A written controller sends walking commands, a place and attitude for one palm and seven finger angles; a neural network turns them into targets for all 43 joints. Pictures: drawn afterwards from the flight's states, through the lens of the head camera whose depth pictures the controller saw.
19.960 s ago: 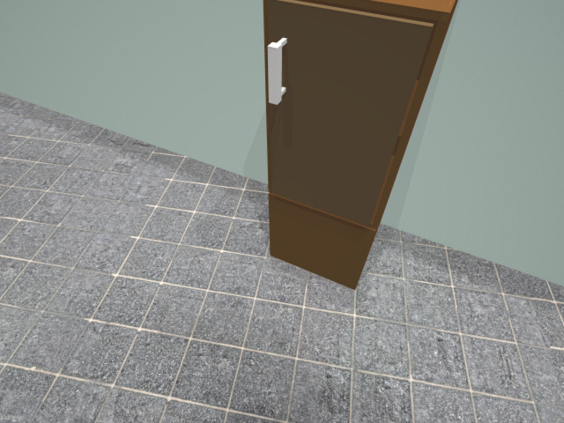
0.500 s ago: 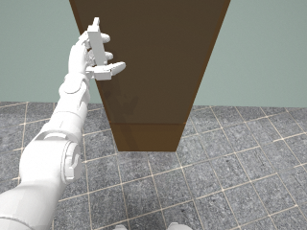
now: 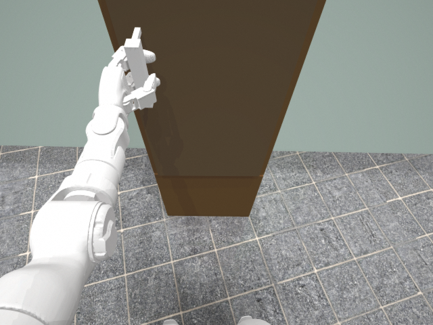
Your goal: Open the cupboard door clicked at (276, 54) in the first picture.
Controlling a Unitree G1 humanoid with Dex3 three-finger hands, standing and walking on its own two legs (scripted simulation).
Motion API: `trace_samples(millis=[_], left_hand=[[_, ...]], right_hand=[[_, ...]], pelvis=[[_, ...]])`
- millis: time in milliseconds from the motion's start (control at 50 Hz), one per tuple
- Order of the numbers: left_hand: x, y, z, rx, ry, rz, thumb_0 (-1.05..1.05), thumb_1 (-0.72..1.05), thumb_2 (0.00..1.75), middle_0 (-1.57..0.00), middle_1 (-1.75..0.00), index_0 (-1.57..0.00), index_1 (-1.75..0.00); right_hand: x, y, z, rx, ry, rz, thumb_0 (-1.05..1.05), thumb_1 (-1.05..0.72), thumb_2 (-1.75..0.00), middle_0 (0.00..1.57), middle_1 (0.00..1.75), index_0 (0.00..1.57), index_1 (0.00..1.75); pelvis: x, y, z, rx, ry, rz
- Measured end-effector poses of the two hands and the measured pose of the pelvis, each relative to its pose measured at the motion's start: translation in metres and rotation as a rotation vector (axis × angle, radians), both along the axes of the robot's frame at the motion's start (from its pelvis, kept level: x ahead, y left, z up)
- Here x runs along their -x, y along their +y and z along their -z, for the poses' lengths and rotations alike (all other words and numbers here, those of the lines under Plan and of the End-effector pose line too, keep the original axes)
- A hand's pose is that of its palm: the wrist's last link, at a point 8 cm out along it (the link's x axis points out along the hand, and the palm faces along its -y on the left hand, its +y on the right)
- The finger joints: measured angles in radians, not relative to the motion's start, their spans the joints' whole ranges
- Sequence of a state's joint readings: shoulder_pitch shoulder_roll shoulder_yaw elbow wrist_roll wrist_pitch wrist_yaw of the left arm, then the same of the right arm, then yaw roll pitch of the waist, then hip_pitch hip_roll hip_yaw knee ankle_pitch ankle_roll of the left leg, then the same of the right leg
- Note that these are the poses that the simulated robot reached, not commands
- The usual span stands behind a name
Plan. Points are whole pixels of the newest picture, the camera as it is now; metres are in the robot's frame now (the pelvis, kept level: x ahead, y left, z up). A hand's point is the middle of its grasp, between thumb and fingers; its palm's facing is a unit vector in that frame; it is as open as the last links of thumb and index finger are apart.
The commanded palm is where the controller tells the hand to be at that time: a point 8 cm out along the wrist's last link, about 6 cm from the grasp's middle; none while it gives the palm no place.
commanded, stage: pull the door open along its arc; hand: left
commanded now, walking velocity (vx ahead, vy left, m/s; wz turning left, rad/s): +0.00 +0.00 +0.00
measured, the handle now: (142, 69) +0.57 +0.10 +0.14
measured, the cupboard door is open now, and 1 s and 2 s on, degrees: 1 47 40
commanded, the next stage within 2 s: open thumb and fingers to let go in 1.04 s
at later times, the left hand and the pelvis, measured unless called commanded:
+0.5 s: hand (168, 137) +0.40 +0.05 +0.14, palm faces +0.07 -0.99 +0.12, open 6.6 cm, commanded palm +0.35 +0.10 +0.13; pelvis +0.01 -0.01 +0.01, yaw -1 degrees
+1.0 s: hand (227, 191) +0.29 -0.03 +0.14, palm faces +0.07 -1.00 -0.02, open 6.8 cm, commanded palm +0.23 +0.00 +0.13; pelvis +0.01 -0.04 +0.02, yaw +2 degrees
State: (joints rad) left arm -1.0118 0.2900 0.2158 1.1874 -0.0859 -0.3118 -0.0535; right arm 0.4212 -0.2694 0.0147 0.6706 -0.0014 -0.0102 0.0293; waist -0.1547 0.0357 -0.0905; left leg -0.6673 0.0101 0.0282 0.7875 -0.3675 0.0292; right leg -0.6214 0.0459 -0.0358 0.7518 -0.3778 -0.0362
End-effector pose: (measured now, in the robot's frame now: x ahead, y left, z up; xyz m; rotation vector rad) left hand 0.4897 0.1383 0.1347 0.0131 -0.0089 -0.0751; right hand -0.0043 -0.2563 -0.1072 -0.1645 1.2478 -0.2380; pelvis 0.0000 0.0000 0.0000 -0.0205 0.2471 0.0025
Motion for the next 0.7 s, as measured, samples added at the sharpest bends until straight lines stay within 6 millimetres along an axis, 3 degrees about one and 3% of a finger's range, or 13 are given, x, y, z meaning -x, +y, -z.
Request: trace_samples(millis=[140, 260, 380, 560, 700], left_hand=[[0.007, 0.000, 0.001, 0.007, -0.009, 0.014, 0.01, 0.70, 0.77, -0.33, -1.33, -0.31, -1.33], [0.030, -0.002, 0.003, 0.020, -0.032, 0.035, 0.01, 0.70, 0.74, -0.32, -1.33, -0.29, -1.31], [0.072, -0.012, 0.005, 0.051, -0.049, 0.047, 0.01, 0.67, 0.72, -0.33, -1.33, -0.28, -1.29], [0.138, -0.051, 0.003, 0.139, -0.021, -0.243, 0.03, 0.64, 0.74, -0.30, -1.33, -0.31, -1.27], [0.169, -0.078, -0.004, 0.013, -0.003, -0.358, 0.03, 0.66, 0.77, -0.29, -1.29, -0.28, -1.29]], right_hand=[[-0.010, -0.002, -0.003, -0.008, -0.035, 0.017, 0.01, -0.91, -0.89, 0.20, 0.30, 0.20, 0.30], [-0.033, -0.002, -0.007, -0.028, -0.098, 0.013, 0.01, -0.91, -0.90, 0.20, 0.30, 0.20, 0.30], [-0.077, 0.000, -0.015, -0.048, -0.225, -0.024, 0.01, -0.91, -0.90, 0.20, 0.30, 0.20, 0.30], [-0.160, 0.018, -0.031, -0.088, -0.413, -0.186, 0.01, -0.91, -0.90, 0.19, 0.30, 0.19, 0.30], [-0.196, 0.036, -0.041, -0.140, -0.472, -0.261, 0.01, -0.91, -0.90, 0.19, 0.30, 0.20, 0.30]], pelvis=[[-0.005, -0.002, -0.003, -0.005, -0.014, 0.019], [-0.012, -0.004, -0.007, -0.010, -0.041, 0.031], [-0.017, -0.006, -0.012, -0.014, -0.083, 0.033], [-0.012, -0.011, -0.013, -0.020, -0.140, 0.002], [-0.007, -0.020, -0.013, -0.026, -0.179, -0.031]])
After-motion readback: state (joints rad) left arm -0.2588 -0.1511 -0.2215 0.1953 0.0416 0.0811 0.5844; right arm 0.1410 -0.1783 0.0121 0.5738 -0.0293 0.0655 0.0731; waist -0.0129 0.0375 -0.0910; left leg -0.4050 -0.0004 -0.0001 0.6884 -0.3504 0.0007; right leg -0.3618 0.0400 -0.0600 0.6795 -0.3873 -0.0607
